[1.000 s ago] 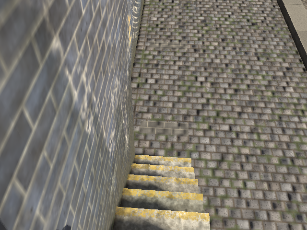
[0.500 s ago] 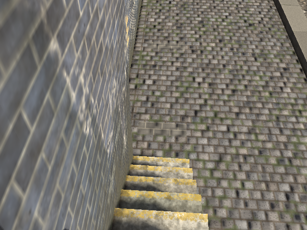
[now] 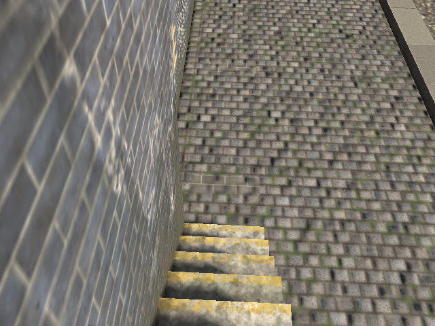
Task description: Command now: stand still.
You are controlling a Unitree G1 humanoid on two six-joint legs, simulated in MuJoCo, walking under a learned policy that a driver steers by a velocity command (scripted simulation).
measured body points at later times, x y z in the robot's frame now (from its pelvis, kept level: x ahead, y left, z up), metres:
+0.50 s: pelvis +0.00 +0.00 +0.00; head +0.01 +0.01 +0.45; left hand +0.06 +0.23 -0.15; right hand +0.08 -0.21 -0.13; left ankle -0.03 +0.17 -0.73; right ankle +0.02 -0.06 -0.73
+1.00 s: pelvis +0.00 +0.00 +0.00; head +0.01 +0.01 +0.45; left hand +0.06 +0.23 -0.15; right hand +0.07 -0.21 -0.13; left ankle -0.03 +0.17 -0.73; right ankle +0.02 -0.06 -0.73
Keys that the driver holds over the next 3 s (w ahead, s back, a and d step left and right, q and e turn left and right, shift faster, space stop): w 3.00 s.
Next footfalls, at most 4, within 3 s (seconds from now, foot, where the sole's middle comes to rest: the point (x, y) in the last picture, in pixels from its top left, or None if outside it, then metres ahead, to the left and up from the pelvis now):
none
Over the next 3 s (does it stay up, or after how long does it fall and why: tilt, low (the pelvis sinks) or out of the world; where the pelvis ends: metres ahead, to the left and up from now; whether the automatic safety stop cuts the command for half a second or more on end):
stays up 0.01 -0.01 0.01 its command is cut before an obstacle from the start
